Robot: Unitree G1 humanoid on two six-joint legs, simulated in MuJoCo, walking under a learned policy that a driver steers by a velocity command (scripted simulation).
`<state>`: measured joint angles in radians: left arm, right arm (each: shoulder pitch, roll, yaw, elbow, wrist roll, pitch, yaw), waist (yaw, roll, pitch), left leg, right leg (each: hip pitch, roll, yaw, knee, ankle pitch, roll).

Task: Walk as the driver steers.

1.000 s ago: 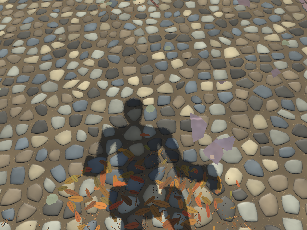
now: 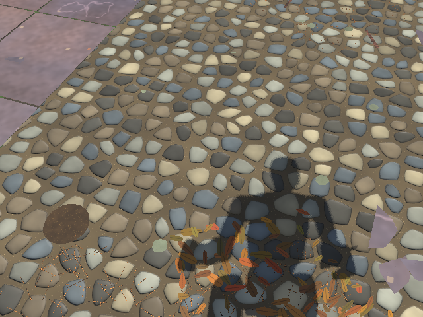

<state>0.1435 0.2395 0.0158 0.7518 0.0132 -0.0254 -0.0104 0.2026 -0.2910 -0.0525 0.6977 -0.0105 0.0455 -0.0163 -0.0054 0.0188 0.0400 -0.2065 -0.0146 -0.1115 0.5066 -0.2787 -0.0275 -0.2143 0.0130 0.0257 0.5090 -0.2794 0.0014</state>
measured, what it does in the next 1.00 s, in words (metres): walks ahead: left foot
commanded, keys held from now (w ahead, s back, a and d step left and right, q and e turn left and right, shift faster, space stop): no key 0.10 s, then w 0.84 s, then w+e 0.06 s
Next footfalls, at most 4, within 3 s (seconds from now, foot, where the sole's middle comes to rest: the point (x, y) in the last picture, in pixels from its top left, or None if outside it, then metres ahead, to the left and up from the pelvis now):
0.76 left None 0.38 0.13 -0.77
1.32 right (266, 269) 0.66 -0.14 -0.77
1.82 left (231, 189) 0.99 -0.04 -0.77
2.34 right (326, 173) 1.06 -0.42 -0.77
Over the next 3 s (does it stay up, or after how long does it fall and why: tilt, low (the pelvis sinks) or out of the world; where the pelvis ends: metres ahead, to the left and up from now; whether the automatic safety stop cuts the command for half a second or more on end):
stays up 1.19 -0.41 0.00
